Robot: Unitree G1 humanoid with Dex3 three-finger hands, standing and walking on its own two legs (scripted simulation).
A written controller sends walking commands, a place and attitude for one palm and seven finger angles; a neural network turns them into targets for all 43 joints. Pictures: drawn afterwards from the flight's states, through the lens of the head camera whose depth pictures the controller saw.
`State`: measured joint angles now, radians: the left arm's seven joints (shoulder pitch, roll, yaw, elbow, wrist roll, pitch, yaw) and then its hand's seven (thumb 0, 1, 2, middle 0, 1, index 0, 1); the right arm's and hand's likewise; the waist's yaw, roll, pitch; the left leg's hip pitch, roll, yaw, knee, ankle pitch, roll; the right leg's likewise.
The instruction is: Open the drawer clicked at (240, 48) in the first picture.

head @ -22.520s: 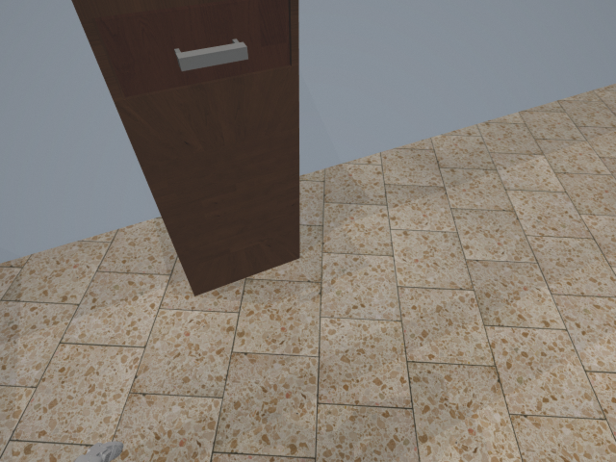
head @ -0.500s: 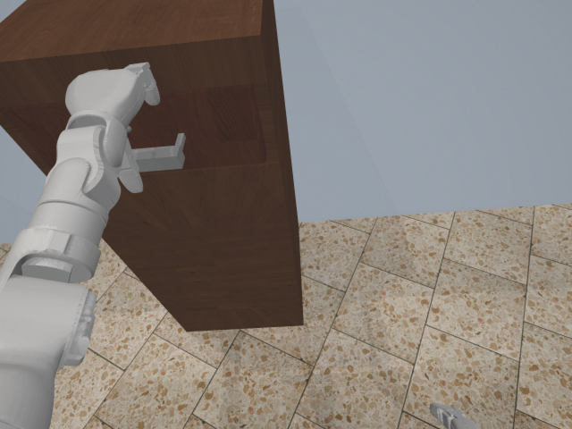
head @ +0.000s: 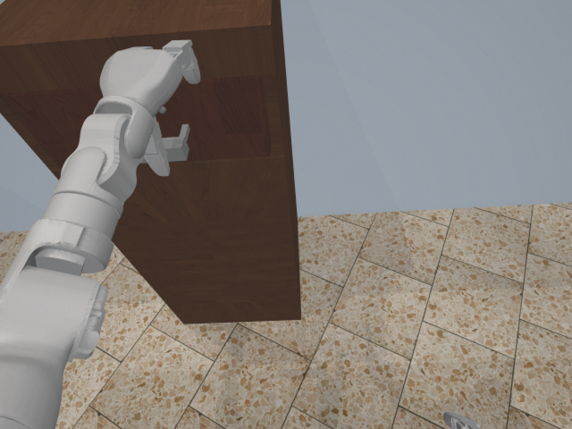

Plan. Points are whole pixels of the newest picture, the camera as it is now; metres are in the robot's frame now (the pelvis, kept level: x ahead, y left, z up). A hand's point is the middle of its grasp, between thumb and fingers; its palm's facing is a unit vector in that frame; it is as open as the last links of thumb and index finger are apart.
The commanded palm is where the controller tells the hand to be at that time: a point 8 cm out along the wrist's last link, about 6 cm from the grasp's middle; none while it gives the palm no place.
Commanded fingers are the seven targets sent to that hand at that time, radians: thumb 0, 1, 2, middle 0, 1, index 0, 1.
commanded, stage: move the hooked fingers above the handle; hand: left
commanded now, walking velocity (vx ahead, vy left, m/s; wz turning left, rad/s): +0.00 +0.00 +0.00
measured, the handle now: (144, 141) +0.52 +0.24 +0.12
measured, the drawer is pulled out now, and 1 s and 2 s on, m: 0.00 0.00 0.00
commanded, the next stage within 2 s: lower the fingers behind the handle in 0.48 s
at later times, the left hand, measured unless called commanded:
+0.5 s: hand (145, 137) +0.46 +0.20 +0.18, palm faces +0.04 -0.04 -1.00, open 13.9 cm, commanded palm +0.46 +0.24 +0.24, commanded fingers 0.00 -0.50 0.30 -0.30 -1.20 -0.30 -1.20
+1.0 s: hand (112, 163) +0.44 +0.25 +0.14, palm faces -0.10 +0.02 -0.99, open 13.9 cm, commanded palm +0.45 +0.25 +0.21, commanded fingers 0.00 -0.50 0.30 -0.30 -1.20 -0.30 -1.20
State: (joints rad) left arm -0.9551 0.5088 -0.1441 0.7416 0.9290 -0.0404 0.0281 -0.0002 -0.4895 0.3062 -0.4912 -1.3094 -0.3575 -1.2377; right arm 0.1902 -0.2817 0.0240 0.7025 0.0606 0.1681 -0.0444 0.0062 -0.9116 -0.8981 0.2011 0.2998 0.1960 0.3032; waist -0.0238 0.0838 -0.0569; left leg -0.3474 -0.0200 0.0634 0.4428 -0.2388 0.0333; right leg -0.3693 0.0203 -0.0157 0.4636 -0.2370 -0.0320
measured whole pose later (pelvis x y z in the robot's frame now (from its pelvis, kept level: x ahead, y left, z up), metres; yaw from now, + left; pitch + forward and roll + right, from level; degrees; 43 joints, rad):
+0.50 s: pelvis +0.00 +0.01 +0.00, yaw +4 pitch +8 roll +0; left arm -0.93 0.54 -0.22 0.65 0.86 -0.16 -0.10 0.00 -0.49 0.31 -0.33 -1.20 -0.31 -1.21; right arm 0.26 -0.33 -0.04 0.71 0.06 0.11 -0.07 0.01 -0.91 -0.90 0.20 0.30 0.20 0.30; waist 0.00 0.04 -0.04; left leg -0.37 -0.04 0.00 0.49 -0.26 0.04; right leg -0.35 0.00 -0.08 0.48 -0.26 -0.03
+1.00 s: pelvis -0.01 +0.00 +0.00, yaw +1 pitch +8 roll +0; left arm -0.87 0.62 -0.09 0.81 0.96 -0.10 -0.13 0.00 -0.49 0.31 -0.33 -1.21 -0.30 -1.20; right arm 0.28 -0.28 0.00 0.64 0.06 0.15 -0.09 0.01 -0.91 -0.90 0.21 0.30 0.20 0.30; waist -0.03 0.05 -0.04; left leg -0.38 -0.02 0.04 0.49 -0.25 0.03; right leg -0.38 0.02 -0.04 0.49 -0.25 -0.04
